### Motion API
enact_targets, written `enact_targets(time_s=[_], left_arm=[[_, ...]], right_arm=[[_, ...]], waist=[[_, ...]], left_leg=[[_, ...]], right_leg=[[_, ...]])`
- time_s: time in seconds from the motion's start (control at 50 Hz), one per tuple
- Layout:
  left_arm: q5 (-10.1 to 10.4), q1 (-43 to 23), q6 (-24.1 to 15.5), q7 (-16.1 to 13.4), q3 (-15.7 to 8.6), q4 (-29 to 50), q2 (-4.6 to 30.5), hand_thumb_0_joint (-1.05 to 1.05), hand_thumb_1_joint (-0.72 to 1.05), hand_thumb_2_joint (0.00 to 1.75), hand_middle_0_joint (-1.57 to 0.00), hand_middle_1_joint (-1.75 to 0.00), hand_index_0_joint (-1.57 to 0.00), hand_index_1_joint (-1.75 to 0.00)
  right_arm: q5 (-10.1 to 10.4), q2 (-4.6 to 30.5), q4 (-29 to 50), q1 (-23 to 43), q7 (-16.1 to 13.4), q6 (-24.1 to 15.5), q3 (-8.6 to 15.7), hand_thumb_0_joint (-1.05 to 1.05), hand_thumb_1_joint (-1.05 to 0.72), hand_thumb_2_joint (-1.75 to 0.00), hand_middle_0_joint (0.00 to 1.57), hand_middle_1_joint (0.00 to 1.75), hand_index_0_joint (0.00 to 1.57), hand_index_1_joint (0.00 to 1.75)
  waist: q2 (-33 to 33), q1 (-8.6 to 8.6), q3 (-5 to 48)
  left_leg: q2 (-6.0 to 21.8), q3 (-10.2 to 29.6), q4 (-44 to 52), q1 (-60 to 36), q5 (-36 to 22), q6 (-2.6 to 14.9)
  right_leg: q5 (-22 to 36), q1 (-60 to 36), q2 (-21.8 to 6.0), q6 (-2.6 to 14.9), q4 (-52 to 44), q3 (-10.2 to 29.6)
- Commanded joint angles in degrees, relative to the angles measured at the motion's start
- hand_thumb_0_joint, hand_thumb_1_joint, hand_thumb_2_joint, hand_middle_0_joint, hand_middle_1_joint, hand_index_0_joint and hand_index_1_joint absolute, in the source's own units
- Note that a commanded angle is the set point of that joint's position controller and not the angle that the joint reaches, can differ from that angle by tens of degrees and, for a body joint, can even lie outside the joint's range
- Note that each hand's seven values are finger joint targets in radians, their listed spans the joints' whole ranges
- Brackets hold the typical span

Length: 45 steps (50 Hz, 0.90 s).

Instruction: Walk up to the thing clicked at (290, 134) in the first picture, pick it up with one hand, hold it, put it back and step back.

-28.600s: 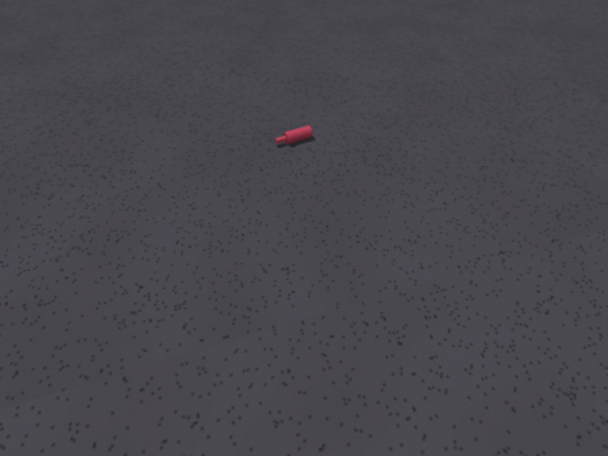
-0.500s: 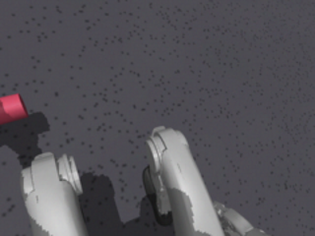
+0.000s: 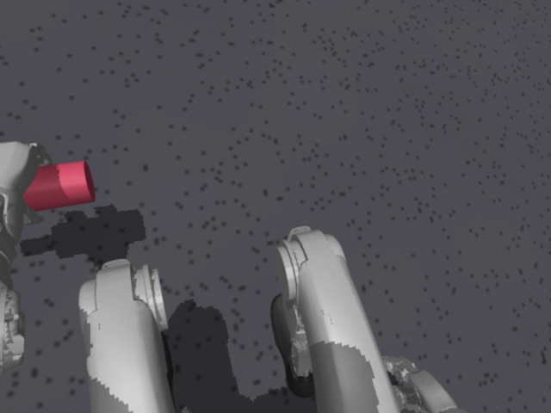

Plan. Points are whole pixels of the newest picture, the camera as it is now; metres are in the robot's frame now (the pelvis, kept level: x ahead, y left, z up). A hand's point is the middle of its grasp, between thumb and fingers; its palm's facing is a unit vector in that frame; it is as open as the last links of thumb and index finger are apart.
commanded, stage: lift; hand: left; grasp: from above
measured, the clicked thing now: (11, 192) +0.45 +0.32 -0.17
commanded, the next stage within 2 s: hold in 1.72 s
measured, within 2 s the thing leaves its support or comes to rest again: neither
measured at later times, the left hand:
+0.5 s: hand out of the picture +0.41 +0.31 -0.06, palm faces -0.43 -0.10 -0.90, open 9.3 cm
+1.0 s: hand out of the picture +0.36 +0.28 +0.15, palm faces -0.38 -0.14 -0.91, open 9.3 cm
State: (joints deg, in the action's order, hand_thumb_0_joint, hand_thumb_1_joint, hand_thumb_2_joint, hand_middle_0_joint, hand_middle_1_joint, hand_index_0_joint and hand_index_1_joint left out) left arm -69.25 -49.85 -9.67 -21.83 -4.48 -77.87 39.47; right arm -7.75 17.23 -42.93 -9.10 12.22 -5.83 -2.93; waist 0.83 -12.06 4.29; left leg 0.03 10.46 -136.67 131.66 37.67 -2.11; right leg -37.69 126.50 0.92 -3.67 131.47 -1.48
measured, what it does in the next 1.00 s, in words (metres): rises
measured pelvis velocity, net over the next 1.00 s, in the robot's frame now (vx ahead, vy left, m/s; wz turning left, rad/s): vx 0.01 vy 0.00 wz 0.10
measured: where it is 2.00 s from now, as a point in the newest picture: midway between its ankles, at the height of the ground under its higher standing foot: (231, 383)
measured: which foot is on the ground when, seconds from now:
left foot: down 0.00-1.00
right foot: down 0.00-1.00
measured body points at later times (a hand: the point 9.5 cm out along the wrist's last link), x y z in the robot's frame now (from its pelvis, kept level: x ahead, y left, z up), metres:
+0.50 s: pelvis +0.00 +0.00 +0.06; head +0.18 +0.06 +0.47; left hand +0.43 +0.31 +0.00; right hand +0.09 -0.27 -0.05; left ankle +0.08 +0.14 -0.30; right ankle +0.11 -0.14 -0.30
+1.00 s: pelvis +0.01 +0.00 +0.23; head +0.14 +0.02 +0.66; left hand +0.37 +0.28 +0.20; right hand +0.18 -0.25 +0.11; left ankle +0.08 +0.14 -0.30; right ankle +0.11 -0.14 -0.30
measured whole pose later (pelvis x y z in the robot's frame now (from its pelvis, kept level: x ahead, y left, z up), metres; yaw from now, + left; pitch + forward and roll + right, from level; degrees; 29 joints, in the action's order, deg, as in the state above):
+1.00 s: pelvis +0.01 +0.00 +0.23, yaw +6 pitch +26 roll -4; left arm -55.6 -21.2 2.7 -5.0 5.5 -36.6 28.1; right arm 1.1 14.3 -37.8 -8.2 -0.2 2.2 1.3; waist 2.8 -4.4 11.2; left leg 2.4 4.3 -94.9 86.8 33.9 -1.3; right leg -33.6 84.1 -1.2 -3.0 92.2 -0.2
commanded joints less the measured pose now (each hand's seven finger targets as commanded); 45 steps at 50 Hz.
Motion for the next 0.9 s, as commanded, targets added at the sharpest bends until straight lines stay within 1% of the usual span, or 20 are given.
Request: enact_targets(time_s=[0.0, 0.02, 0.04, 0.06, 0.08, 0.12, 0.2, 0.34, 0.4, 0.42, 0.46, 0.48, 0.54, 0.62, 0.66, 0.68, 0.74, 0.76, 0.8, 0.88], left_arm=[[0.86, -19.36, 0.44, -1.91, -1.72, 8.72, 14.36, 0.0, 0.8, 0.73, -1.25, -0.51, -1.21, -0.55], [1.09, -18.75, 0.65, -1.62, -1.7, 8.92, 14.4, 0.0, 0.79, 0.69, -1.17, -0.5, -1.13, -0.51], [1.4, -18.21, 1.05, -1.14, -1.29, 8.08, 13.76, 0.0, 0.79, 0.69, -1.22, -0.52, -1.19, -0.55], [2.28, -18.41, 1.33, -0.64, -1.1, 9.46, 13.08, 0.0, 0.77, 0.65, -1.14, -0.49, -1.11, -0.5], [2.3, -18.54, 1.54, -0.23, -1.69, 10.33, 14.27, 0.0, 0.76, 0.69, -1.2, -0.51, -1.17, -0.55], [3.55, -18.08, 2.03, 0.91, -1.36, 10.6, 13.79, 0.0, 0.77, 0.7, -1.17, -0.53, -1.15, -0.55], [4.41, -15.82, 2.6, 3.53, -1.05, 13.68, 13.16, 0.0, 0.77, 0.68, -1.17, -0.52, -1.15, -0.54], [5.49, -10.59, 3.12, 6.88, -1.53, 23.69, 12.23, 0.0, 0.75, 0.69, -1.12, -0.56, -1.12, -0.56], [5.97, -9.05, 3.56, 8.41, -0.61, 27.26, 11.04, 0.0, 0.74, 0.71, -1.1, -0.59, -1.11, -0.59], [6.36, -8.77, 3.64, 8.8, -0.48, 29.49, 11.49, 0.0, 0.73, 0.7, -1.1, -0.59, -1.11, -0.58], [7.21, -6.21, 4.03, 9.69, -0.04, 30.78, 10.12, 0.0, 0.73, 0.72, -1.09, -0.6, -1.1, -0.6], [7.73, -5.46, 4.26, 10.21, 0.88, 31.44, 8.75, 0.0, 0.73, 0.7, -1.1, -0.58, -1.1, -0.58], [8.86, -3.11, 4.89, 11.22, 1.09, 35.59, 8.88, 0.0, 0.72, 0.7, -1.07, -0.61, -1.08, -0.6], [10.62, -0.09, 6.23, 12.39, 2.49, 41.79, 6.25, 0.0, 0.73, 0.72, -1.1, -0.59, -1.1, -0.59], [11.19, 0.83, 7.12, 12.63, 1.77, 44.68, 7.17, 0.0, 0.74, 0.71, -1.09, -0.6, -1.1, -0.59], [11.64, 2.49, 7.58, 12.83, 2.68, 44.89, 5.45, 0.0, 0.72, 0.71, -1.09, -0.59, -1.09, -0.59], [12.16, 5.28, 8.96, 13.19, 1.83, 47.87, 5.92, 0.0, 0.73, 0.75, -1.11, -0.58, -1.1, -0.59], [12.18, 5.07, 9.27, 13.51, 3.29, 49.19, 4.36, 0.0, 0.73, 0.74, -1.12, -0.58, -1.11, -0.59], [12.27, 7.93, 10.14, 13.77, 2.68, 49.8, 5.18, 0.0, 0.75, 0.73, -1.11, -0.6, -1.11, -0.6], [13.16, 11.49, 11.62, 14.5, 4.11, 52.1, 2.26, 0.0, 0.77, 0.75, -1.15, -0.57, -1.14, -0.59]], right_arm=[[0.6, 13.48, 1.36, -10.63, -1.68, 0.08, 4.99, 0.0, -0.91, -0.91, 0.2, 0.3, 0.2, 0.3], [0.7, 13.42, 1.41, -10.57, -1.91, 0.26, 5.07, 0.0, -0.88, -0.89, 0.2, 0.3, 0.2, 0.3], [0.86, 13.35, 1.19, -11.19, -2.07, 0.3, 5.28, 0.0, -0.91, -0.91, 0.2, 0.3, 0.2, 0.3], [1.08, 13.17, 1.31, -11.05, -2.18, 0.38, 5.46, 0.0, -0.88, -0.89, 0.2, 0.3, 0.2, 0.3], [1.28, 13.5, 1.35, -11.2, -2.37, 0.49, 5.6, 0.0, -0.91, -0.91, 0.2, 0.3, 0.2, 0.3], [1.65, 13.39, 1.73, -11.05, -2.74, 0.75, 6.03, 0.0, -0.9, -0.9, 0.2, 0.3, 0.2, 0.3], [2.48, 12.94, 2.43, -11.26, -3.42, 1.53, 6.37, 0.0, -0.9, -0.9, 0.2, 0.3, 0.2, 0.3], [4.4, 12.37, 4.81, -11.05, -4.67, 3.36, 7.65, 0.0, -0.9, -0.9, 0.2, 0.3, 0.2, 0.3], [5.08, 11.84, 5.61, -10.68, -5.6, 4.02, 7.88, 0.0, -0.9, -0.9, 0.2, 0.3, 0.2, 0.3], [5.24, 11.59, 6.21, -10.53, -5.86, 4.25, 7.98, 0.0, -0.9, -0.9, 0.2, 0.3, 0.2, 0.3], [5.69, 11.42, 6.59, -10.14, -6.36, 4.57, 8.25, 0.0, -0.9, -0.9, 0.2, 0.3, 0.2, 0.3], [5.84, 11.1, 7.04, -9.82, -6.61, 4.66, 8.38, 0.0, -0.9, -0.9, 0.2, 0.3, 0.2, 0.3], [6.46, 10.67, 8.21, -8.71, -7.53, 4.96, 8.64, 0.0, -0.9, -0.9, 0.2, 0.3, 0.2, 0.3], [7.24, 9.97, 9.2, -7.15, -8.83, 5.21, 8.76, 0.0, -0.9, -0.9, 0.2, 0.3, 0.2, 0.3], [7.56, 9.98, 9.55, -6.28, -9.55, 5.39, 9.03, 0.0, -0.9, -0.9, 0.2, 0.3, 0.2, 0.3], [7.73, 9.42, 9.74, -5.91, -9.84, 5.48, 8.92, 0.0, -0.9, -0.9, 0.2, 0.3, 0.2, 0.3], [8.11, 8.95, 9.87, -5.15, -10.79, 5.83, 8.78, 0.0, -0.9, -0.9, 0.2, 0.3, 0.2, 0.3], [8.19, 8.44, 9.89, -4.84, -11.09, 5.94, 8.72, 0.0, -0.9, -0.9, 0.2, 0.3, 0.2, 0.3], [8.45, 8.24, 10.07, -4.07, -11.74, 6.17, 8.56, 0.0, -0.9, -0.9, 0.2, 0.3, 0.2, 0.3], [8.8, 7.11, 9.97, -3.47, -12.72, 6.49, 8.3, 0.0, -0.9, -0.9, 0.2, 0.3, 0.2, 0.3]], waist=[[14.91, -0.58, 37.39], [14.56, -0.14, 38.55], [13.93, -0.32, 38.33], [14.61, 0.17, 39.09], [15.48, 0.48, 39.65], [15.11, 0.94, 39.4], [14.26, 1.62, 39.59], [14.04, 3.5, 41.93], [13.37, 3.7, 41.39], [13.52, 3.8, 42.16], [12.58, 4.4, 41.24], [12.16, 4.03, 40.28], [11.64, 4.94, 40.36], [12.36, 5.41, 39.22], [12.26, 5.98, 41.06], [11.74, 5.77, 40.34], [10.39, 6.31, 39.56], [10.9, 5.97, 39.53], [9.81, 6.72, 39.0], [8.21, 6.88, 37.06]], left_leg=[[-0.86, -8.26, 15.93, -28.38, -5.31, 3.44], [-0.83, -8.43, 16.03, -28.98, -5.76, 3.49], [-0.85, -8.57, 16.34, -29.3, -6.15, 3.53], [-0.91, -8.47, 17.26, -30.2, -6.06, 3.37], [-0.9, -8.31, 17.85, -30.98, -6.28, 3.29], [-0.82, -8.05, 18.99, -31.67, -4.64, 3.3], [-1.06, -8.4, 20.66, -31.83, -4.21, 3.5], [-0.95, -7.43, 26.31, -37.45, -4.59, 3.38], [-0.84, -7.32, 28.26, -38.84, -4.65, 3.54], [-0.78, -7.81, 28.71, -39.49, -4.73, 3.63], [-0.65, -7.16, 30.9, -40.66, -3.7, 3.6], [-0.61, -6.81, 32.19, -40.93, -2.39, 3.62], [-0.43, -6.66, 35.34, -43.28, -0.87, 3.67], [-0.17, -6.06, 40.76, -47.96, 0.85, 3.39], [0.14, -5.63, 43.04, -52.06, -0.02, 3.18], [0.27, -5.68, 44.1, -53.53, -0.85, 3.05], [0.25, -6.34, 47.04, -57.12, -3.5, 3.07], [0.29, -6.6, 48.12, -58.48, -4.43, 2.94], [0.39, -6.91, 50.53, -61.5, -4.95, 2.98], [0.33, -8.21, 54.42, -66.22, -8.68, 2.97]], right_leg=[[8.07, -17.7, 1.63, 5.77, -15.0, -6.76], [8.51, -18.72, 1.67, 5.75, -15.4, -6.59], [9.0, -19.25, 1.64, 5.68, -15.78, -6.5], [8.78, -19.1, 1.39, 5.85, -15.86, -6.53], [8.96, -18.91, 1.35, 5.92, -15.76, -6.69], [7.29, -18.66, 1.34, 6.04, -16.51, -6.61], [6.97, -20.73, 1.12, 5.92, -18.56, -5.92], [8.05, -24.58, 0.76, 5.88, -21.66, -5.68], [8.03, -25.4, 0.67, 5.8, -23.76, -5.35], [7.97, -26.8, 0.74, 5.77, -25.0, -5.01], [7.07, -27.37, 0.62, 5.69, -26.23, -4.99], [6.27, -27.61, 0.68, 5.63, -27.0, -4.98], [5.06, -30.37, 0.85, 5.48, -29.79, -4.63], [4.41, -33.77, 0.58, 5.21, -33.55, -4.3], [5.51, -36.21, 0.58, 5.1, -35.12, -4.16], [6.32, -37.4, 0.57, 5.05, -36.19, -4.09], [7.89, -41.77, 0.32, 4.87, -40.15, -3.46], [8.67, -42.96, 0.29, 4.82, -41.24, -3.2], [8.67, -46.35, 0.45, 4.71, -44.21, -2.89], [11.21, -53.17, 0.3, 4.66, -49.58, -1.88]])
